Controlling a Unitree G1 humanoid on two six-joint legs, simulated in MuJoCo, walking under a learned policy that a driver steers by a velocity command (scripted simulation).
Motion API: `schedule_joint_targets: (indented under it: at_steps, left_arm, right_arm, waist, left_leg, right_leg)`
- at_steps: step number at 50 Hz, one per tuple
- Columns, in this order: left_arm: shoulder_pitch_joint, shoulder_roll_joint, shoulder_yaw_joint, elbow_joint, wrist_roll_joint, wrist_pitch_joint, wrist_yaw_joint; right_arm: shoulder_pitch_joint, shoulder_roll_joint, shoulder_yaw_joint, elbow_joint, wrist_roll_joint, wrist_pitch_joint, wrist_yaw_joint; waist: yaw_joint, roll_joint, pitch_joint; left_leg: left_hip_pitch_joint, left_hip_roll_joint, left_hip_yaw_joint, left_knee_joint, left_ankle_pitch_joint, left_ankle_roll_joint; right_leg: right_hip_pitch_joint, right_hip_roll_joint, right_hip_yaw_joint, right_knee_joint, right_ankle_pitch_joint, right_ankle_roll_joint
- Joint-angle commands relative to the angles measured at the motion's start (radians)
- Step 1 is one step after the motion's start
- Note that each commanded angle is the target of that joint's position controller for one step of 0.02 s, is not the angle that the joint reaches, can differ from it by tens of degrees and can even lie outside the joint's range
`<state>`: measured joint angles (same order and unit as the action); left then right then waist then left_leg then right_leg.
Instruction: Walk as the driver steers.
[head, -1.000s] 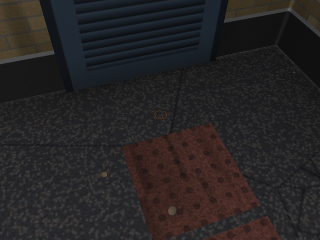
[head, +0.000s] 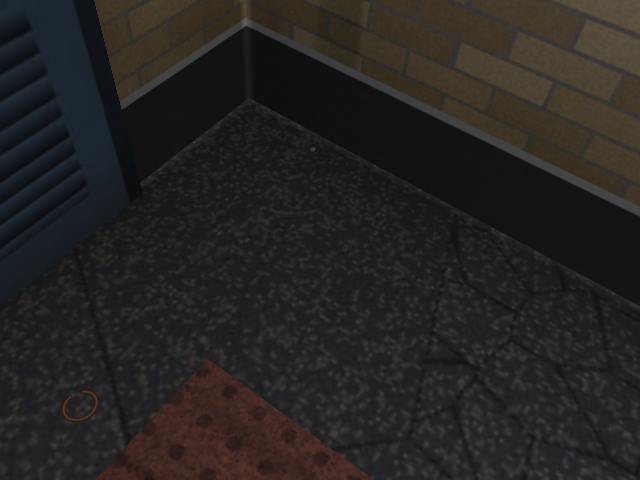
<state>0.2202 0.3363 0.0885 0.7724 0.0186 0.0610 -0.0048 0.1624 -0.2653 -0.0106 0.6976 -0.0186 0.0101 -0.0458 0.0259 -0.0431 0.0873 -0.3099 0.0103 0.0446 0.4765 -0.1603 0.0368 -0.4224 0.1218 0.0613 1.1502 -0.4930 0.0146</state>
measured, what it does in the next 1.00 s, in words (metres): steps on the spot: right foot, then left foot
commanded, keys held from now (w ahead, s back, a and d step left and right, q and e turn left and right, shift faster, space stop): e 0.14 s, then no key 0.18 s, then q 0.48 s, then w+q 0.20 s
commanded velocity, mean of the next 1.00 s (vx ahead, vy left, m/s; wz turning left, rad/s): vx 0.04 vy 0.00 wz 0.05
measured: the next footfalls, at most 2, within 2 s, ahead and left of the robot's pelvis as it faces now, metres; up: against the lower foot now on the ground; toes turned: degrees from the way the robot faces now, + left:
right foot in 0.28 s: +0.02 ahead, -0.12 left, +0.00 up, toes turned -8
left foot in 0.74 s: -0.02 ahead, +0.08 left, +0.00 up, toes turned +2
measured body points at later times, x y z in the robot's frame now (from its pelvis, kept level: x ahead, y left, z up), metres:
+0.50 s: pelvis -0.01 -0.03 +0.01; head +0.00 -0.06 +0.45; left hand +0.17 +0.18 -0.10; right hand +0.01 -0.30 -0.14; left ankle +0.00 +0.11 -0.70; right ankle -0.02 -0.11 -0.74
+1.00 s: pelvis -0.02 +0.01 +0.01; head -0.01 +0.03 +0.46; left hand +0.05 +0.30 -0.12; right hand +0.08 -0.27 -0.10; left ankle -0.06 +0.07 -0.74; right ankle +0.01 -0.14 -0.68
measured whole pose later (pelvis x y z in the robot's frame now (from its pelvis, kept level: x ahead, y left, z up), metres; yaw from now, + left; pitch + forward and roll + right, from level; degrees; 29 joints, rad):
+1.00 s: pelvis -0.02 +0.01 +0.01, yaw +10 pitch +1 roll -1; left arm 0.18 0.31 0.06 0.81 0.04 0.03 -0.01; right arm 0.33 -0.28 -0.06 0.79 -0.01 0.02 0.01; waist -0.02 -0.03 0.01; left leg -0.13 -0.09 -0.11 0.33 -0.21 0.10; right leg -0.46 -0.01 0.03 0.90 -0.29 0.05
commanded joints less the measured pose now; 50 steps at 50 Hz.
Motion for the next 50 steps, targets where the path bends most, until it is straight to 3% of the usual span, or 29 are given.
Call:
schedule_joint_targets:
  at_steps: [1,5,10,13,14,15,16,17,18,19,20,21,23,28,32,35,36,37,38,39,40,41,43,45,50]
  left_arm:
    - [0.082,0.067,0.014,-0.044,-0.012,0.013,-0.018]
    - [0.016,0.048,0.000,-0.076,-0.003,0.022,-0.029]
    - [-0.029,0.026,-0.022,-0.107,-0.010,0.017,-0.038]
    - [0.044,0.014,-0.030,-0.081,-0.004,-0.004,-0.029]
    - [0.052,0.035,-0.029,-0.076,0.004,-0.014,-0.022]
    - [0.042,0.106,-0.021,-0.091,0.017,-0.025,-0.012]
    - [0.014,0.194,0.000,-0.105,0.014,-0.027,-0.006]
    - [-0.002,0.105,-0.022,-0.096,0.018,-0.034,-0.001]
    - [-0.071,0.033,-0.050,-0.094,0.015,-0.040,0.005]
    - [-0.115,-0.004,-0.065,-0.092,0.019,-0.044,0.012]
    - [-0.120,-0.011,-0.070,-0.084,0.014,-0.054,0.025]
    - [-0.107,-0.008,-0.071,-0.075,0.011,-0.059,0.031]
    - [-0.066,0.026,-0.061,-0.054,0.000,-0.058,0.038]
    - [-0.027,0.055,-0.037,-0.029,0.001,-0.039,0.043]
    - [-0.045,0.062,-0.022,-0.020,0.005,-0.036,0.041]
    - [-0.087,0.076,-0.010,-0.018,0.000,-0.030,0.041]
    - [-0.080,0.076,-0.006,-0.013,0.000,-0.029,0.040]
    - [-0.062,0.035,-0.012,-0.030,0.004,-0.026,0.035]
    - [-0.155,-0.007,-0.028,-0.091,-0.002,-0.016,0.046]
    - [-0.157,0.011,-0.027,-0.082,0.009,-0.008,0.050]
    - [-0.130,0.016,-0.023,-0.062,-0.002,-0.007,0.043]
    - [-0.101,0.035,-0.017,-0.045,-0.004,-0.016,0.032]
    - [-0.094,0.063,-0.008,-0.034,0.026,-0.026,0.006]
    - [-0.110,0.054,-0.009,-0.038,0.024,-0.033,-0.011]
    - [-0.162,0.040,-0.017,-0.050,0.020,-0.059,-0.012]
  right_arm:
    - [0.007,-0.128,-0.037,-0.055,-0.012,-0.007,-0.001]
    - [0.044,-0.146,-0.050,-0.040,-0.011,-0.007,0.004]
    - [0.056,-0.183,-0.067,-0.023,-0.017,0.002,0.027]
    - [0.049,-0.194,-0.070,-0.010,0.001,0.017,0.037]
    - [0.090,-0.181,-0.070,0.007,0.002,0.019,0.041]
    - [0.137,-0.097,-0.052,-0.007,-0.007,0.021,0.054]
    - [0.065,-0.080,-0.042,-0.050,0.002,0.038,0.036]
    - [0.041,-0.111,-0.048,-0.031,0.008,0.052,0.033]
    - [0.071,-0.090,-0.045,-0.004,0.020,0.056,0.042]
    - [0.114,-0.086,-0.045,0.032,0.021,0.052,0.048]
    - [0.141,-0.096,-0.050,0.057,0.007,0.049,0.051]
    - [0.162,-0.103,-0.054,0.077,0.001,0.044,0.053]
    - [0.145,-0.108,-0.058,0.075,0.006,0.041,0.055]
    - [0.106,-0.088,-0.055,0.057,0.012,0.048,0.051]
    - [0.114,-0.072,-0.054,0.047,0.019,0.046,0.053]
    - [0.161,-0.056,-0.052,0.051,0.019,0.034,0.058]
    - [0.168,-0.076,-0.055,0.049,0.012,0.025,0.057]
    - [0.185,-0.175,-0.077,0.040,-0.009,0.011,0.052]
    - [0.228,-0.292,-0.110,0.047,-0.003,0.011,0.053]
    - [0.258,-0.256,-0.106,0.056,-0.002,0.012,0.049]
    - [0.195,-0.207,-0.095,0.046,0.010,0.016,0.044]
    - [0.130,-0.178,-0.089,0.032,0.010,0.024,0.042]
    - [0.107,-0.144,-0.081,0.020,0.013,0.026,0.041]
    - [0.149,-0.150,-0.084,0.032,0.013,0.017,0.048]
    - [0.227,-0.181,-0.096,0.061,0.005,-0.014,0.047]
  waist:
    - [0.002,0.195,-0.130]
    - [-0.024,0.193,-0.131]
    - [-0.047,0.224,-0.137]
    - [-0.003,0.192,-0.143]
    - [-0.001,0.128,-0.129]
    - [-0.029,-0.129,-0.136]
    - [0.000,-0.257,-0.064]
    - [0.001,-0.131,-0.054]
    - [-0.044,-0.109,-0.047]
    - [-0.070,-0.102,-0.050]
    - [-0.071,-0.123,-0.061]
    - [-0.064,-0.115,-0.081]
    - [-0.044,-0.077,-0.100]
    - [-0.004,-0.079,-0.090]
    - [-0.010,-0.081,-0.109]
    - [-0.057,-0.070,-0.128]
    - [-0.071,-0.023,-0.119]
    - [-0.057,0.189,-0.119]
    - [-0.096,0.356,-0.048]
    - [-0.096,0.216,-0.060]
    - [-0.058,0.146,-0.044]
    - [-0.028,0.115,-0.044]
    - [-0.038,0.161,-0.059]
    - [-0.054,0.148,-0.050]
    - [-0.090,0.155,-0.032]
  left_leg:
    - [0.117,0.223,-0.155,-0.175,0.335,0.170]
    - [0.148,0.262,-0.126,-0.195,0.184,0.186]
    - [0.094,0.273,-0.087,-0.168,0.101,0.173]
    - [0.047,0.259,-0.054,-0.066,0.165,0.124]
    - [-0.013,0.234,-0.024,-0.010,0.093,0.058]
    - [-0.143,0.136,0.074,0.211,-0.186,-0.025]
    - [-0.192,0.012,0.036,0.297,-0.433,-0.052]
    - [-0.122,0.048,-0.049,0.383,-0.387,-0.050]
    - [-0.089,0.041,-0.067,0.388,-0.323,-0.044]
    - [-0.056,0.035,-0.070,0.364,-0.264,-0.042]
    - [-0.044,0.024,-0.061,0.358,-0.227,-0.042]
    - [-0.035,0.003,-0.067,0.364,-0.229,-0.046]
    - [-0.057,-0.014,-0.071,0.370,-0.257,-0.052]
    - [-0.093,-0.007,-0.033,0.335,-0.333,-0.054]
    - [-0.045,-0.009,0.000,0.270,-0.343,-0.033]
    - [0.082,-0.027,0.031,0.060,-0.196,0.000]
    - [0.148,-0.011,-0.030,-0.080,-0.070,0.021]
    - [0.242,0.174,-0.321,-0.198,0.062,0.072]
    - [0.208,0.375,-0.582,-0.205,0.430,0.228]
    - [0.203,0.368,-0.545,-0.193,0.444,0.286]
    - [0.182,0.302,-0.451,-0.185,0.365,0.271]
    - [0.177,0.222,-0.398,-0.212,0.121,0.221]
    - [0.224,0.153,-0.401,-0.276,-0.199,0.195]
    - [0.261,0.149,-0.434,-0.314,-0.307,0.199]
    - [0.291,0.146,-0.467,-0.313,-0.285,0.217]
  right_leg:
    - [-0.034,-0.041,-0.014,0.046,0.062,0.035]
    - [-0.043,-0.084,-0.037,-0.102,0.071,0.032]
    - [0.115,-0.093,-0.094,-0.367,0.031,-0.009]
    - [0.269,-0.074,-0.122,-0.656,0.177,-0.049]
    - [0.334,-0.096,-0.054,-0.800,0.255,-0.063]
    - [0.400,-0.344,0.270,-0.944,0.235,-0.103]
    - [0.198,-0.507,0.423,-0.945,0.408,-0.240]
    - [0.163,-0.464,0.325,-0.928,0.467,-0.262]
    - [0.148,-0.401,0.221,-0.925,0.481,-0.239]
    - [0.159,-0.343,0.141,-0.925,0.500,-0.200]
    - [0.201,-0.315,0.088,-0.908,0.580,-0.182]
    - [0.246,-0.303,0.050,-0.876,0.687,-0.180]
    - [0.320,-0.328,0.031,-0.828,0.784,-0.193]
    - [0.371,-0.386,0.059,-0.791,0.727,-0.238]
    - [0.353,-0.409,0.052,-0.762,0.739,-0.246]
    - [0.290,-0.388,-0.003,-0.687,0.660,-0.191]
    - [0.222,-0.355,-0.043,-0.621,0.527,-0.131]
    - [0.051,-0.247,-0.142,-0.396,0.276,-0.052]
    - [-0.149,-0.060,-0.150,-0.261,-0.132,-0.009]
    - [-0.147,-0.104,-0.044,-0.106,-0.137,-0.009]
    - [-0.148,-0.121,-0.021,-0.059,-0.049,-0.008]
    - [-0.148,-0.137,-0.012,-0.090,0.038,-0.009]
    - [-0.181,-0.141,-0.027,-0.103,0.135,0.003]
    - [-0.218,-0.139,-0.033,-0.143,0.177,0.019]
    - [-0.242,-0.137,-0.029,-0.315,0.215,0.047]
